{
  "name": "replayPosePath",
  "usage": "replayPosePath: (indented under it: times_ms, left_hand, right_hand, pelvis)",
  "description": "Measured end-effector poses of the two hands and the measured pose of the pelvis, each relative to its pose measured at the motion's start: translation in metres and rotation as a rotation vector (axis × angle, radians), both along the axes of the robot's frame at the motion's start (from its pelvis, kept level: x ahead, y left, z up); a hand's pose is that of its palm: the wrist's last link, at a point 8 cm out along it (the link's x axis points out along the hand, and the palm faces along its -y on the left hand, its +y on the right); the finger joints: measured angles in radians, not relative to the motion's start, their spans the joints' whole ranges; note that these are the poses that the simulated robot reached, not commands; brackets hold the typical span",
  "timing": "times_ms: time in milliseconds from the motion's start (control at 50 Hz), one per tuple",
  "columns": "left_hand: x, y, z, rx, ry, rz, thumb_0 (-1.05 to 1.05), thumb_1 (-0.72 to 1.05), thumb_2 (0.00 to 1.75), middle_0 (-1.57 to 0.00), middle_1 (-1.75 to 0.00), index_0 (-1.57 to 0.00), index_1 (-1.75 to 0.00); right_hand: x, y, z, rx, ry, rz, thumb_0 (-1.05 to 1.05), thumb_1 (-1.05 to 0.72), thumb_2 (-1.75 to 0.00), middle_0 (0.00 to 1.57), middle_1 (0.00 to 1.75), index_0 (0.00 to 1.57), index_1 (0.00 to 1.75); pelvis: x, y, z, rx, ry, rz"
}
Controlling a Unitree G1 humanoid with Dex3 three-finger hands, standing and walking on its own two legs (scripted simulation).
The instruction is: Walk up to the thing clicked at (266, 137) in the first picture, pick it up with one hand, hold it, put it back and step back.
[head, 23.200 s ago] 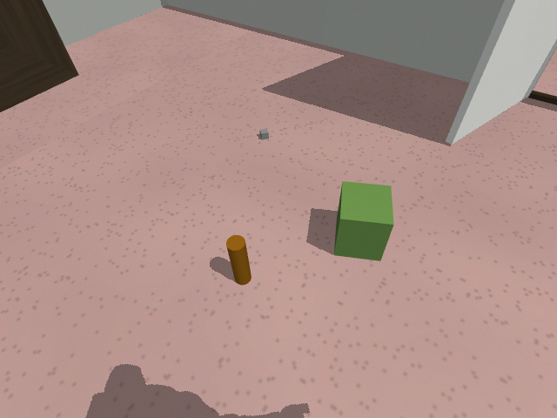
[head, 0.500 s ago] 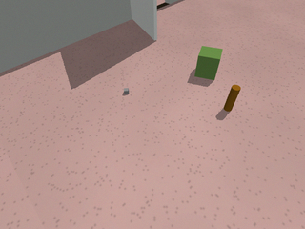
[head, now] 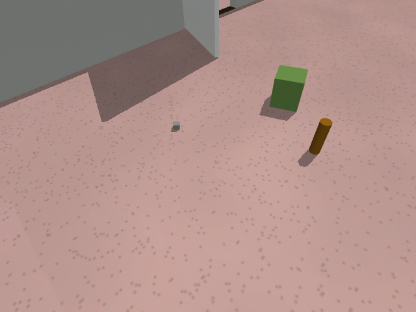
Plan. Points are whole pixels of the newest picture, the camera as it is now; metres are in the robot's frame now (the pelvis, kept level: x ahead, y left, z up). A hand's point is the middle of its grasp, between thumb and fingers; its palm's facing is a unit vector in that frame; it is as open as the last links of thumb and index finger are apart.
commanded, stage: stand
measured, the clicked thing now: (176, 125) +1.46 +0.27 -0.76
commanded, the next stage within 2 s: none
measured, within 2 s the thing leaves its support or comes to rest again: neither
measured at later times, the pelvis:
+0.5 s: pelvis +0.00 -0.01 +0.00, yaw +0 degrees
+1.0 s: pelvis +0.01 +0.00 +0.00, yaw +1 degrees
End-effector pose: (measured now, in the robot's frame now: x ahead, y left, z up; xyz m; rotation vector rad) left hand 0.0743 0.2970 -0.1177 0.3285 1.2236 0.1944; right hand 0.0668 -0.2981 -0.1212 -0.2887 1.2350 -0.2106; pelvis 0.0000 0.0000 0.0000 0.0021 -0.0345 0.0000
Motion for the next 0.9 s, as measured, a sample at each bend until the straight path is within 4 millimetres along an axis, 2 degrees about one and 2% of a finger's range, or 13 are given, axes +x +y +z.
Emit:
replayPosePath:
  times_ms: [520, 900]
  left_hand:
    - [-0.019, -0.004, 0.000, 0.004, 0.033, 0.016, 0.00, 0.90, 0.90, -0.20, -0.30, -0.21, -0.30]
    - [0.002, -0.005, -0.001, -0.004, 0.003, 0.006, 0.00, 0.90, 0.90, -0.20, -0.30, -0.21, -0.30]
  right_hand:
    - [-0.016, -0.007, -0.004, 0.004, 0.037, 0.004, 0.00, -0.90, -0.90, 0.20, 0.30, 0.20, 0.30]
    - [0.003, -0.006, 0.000, -0.005, 0.017, 0.013, 0.00, -0.90, -0.90, 0.20, 0.30, 0.20, 0.30]
  pelvis:
    - [-0.004, -0.006, 0.000, 0.002, 0.002, 0.006]
    - [0.006, -0.005, 0.000, -0.003, 0.008, 0.010]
